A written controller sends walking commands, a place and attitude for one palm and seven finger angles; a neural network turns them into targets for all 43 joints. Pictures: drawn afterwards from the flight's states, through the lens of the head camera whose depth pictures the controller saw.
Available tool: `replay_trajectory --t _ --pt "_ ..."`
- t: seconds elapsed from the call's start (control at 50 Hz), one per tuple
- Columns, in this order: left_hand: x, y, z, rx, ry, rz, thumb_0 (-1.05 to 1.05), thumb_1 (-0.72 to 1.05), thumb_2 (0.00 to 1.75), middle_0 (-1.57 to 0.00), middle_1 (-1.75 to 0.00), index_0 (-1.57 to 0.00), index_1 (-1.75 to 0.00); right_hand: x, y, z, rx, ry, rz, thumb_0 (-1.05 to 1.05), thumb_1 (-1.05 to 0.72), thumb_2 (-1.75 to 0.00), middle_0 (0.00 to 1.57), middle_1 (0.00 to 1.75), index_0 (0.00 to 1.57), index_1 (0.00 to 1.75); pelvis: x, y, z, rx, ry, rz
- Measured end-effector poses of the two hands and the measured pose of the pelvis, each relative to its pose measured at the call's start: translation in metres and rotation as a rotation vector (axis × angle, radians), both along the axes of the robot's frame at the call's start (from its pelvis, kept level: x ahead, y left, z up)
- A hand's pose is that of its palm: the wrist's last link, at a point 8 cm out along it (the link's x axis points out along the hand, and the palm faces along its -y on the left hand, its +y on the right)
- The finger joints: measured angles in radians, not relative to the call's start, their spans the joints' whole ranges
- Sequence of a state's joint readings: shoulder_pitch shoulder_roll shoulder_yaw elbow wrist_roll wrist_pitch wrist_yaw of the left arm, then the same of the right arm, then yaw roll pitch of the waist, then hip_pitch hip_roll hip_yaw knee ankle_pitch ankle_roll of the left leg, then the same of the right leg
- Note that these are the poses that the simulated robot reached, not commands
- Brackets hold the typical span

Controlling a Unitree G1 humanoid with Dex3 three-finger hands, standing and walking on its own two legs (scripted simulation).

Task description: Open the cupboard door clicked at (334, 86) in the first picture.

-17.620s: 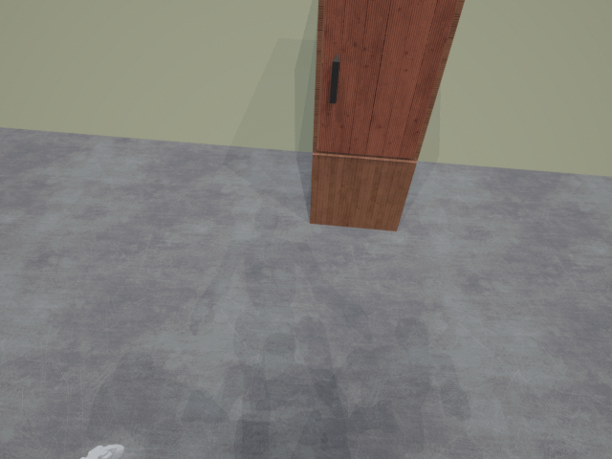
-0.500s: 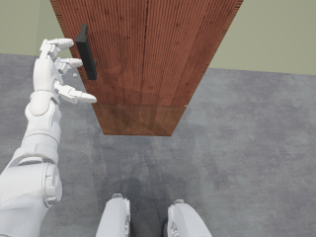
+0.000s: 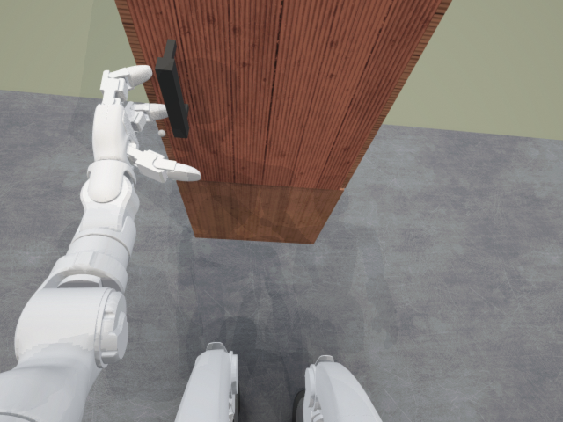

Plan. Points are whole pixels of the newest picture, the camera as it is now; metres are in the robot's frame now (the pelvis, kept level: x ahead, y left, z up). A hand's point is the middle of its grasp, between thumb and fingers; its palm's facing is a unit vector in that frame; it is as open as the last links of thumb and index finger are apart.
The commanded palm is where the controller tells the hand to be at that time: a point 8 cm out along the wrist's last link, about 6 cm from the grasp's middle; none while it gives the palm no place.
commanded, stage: move the hooked fingers beside the handle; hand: left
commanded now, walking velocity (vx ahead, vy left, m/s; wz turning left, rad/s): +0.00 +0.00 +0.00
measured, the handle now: (176, 92) +0.56 +0.15 +0.06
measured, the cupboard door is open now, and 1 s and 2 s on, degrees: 0 0 0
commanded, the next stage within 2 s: none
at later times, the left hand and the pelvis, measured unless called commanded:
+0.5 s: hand (157, 130) +0.50 +0.18 +0.04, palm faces +0.06 -1.00 -0.04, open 15.2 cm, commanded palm +0.49 +0.18 +0.05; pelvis +0.00 -0.01 +0.00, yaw +0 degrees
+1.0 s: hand (148, 127) +0.50 +0.19 +0.04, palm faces +0.01 -1.00 -0.02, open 14.7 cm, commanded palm +0.49 +0.21 +0.05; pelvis +0.01 +0.00 +0.00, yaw -2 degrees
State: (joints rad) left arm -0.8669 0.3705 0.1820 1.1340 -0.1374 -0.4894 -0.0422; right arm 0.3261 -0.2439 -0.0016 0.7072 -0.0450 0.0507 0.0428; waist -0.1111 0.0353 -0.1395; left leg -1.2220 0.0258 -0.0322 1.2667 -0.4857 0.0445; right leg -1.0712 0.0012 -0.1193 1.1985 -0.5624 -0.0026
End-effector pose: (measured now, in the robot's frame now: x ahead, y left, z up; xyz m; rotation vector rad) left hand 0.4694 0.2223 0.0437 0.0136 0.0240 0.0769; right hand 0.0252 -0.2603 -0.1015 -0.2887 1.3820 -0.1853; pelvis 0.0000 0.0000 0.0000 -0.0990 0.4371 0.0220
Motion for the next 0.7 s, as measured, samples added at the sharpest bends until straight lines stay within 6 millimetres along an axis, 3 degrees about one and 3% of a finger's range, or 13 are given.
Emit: replay_trajectory --t 0.7 --pt "0.007 0.013 0.002 0.01 0.013 -0.044 -0.01 -0.49 0.3 -0.3 -1.2 -0.08 -1.18 -0.005 -0.015 0.001 -0.024 -0.009 -0.025 0.01 -0.91 -0.9 0.2 0.3 0.2 0.3 0.001 -0.011 -0.001 0.006 0.01 -0.015"
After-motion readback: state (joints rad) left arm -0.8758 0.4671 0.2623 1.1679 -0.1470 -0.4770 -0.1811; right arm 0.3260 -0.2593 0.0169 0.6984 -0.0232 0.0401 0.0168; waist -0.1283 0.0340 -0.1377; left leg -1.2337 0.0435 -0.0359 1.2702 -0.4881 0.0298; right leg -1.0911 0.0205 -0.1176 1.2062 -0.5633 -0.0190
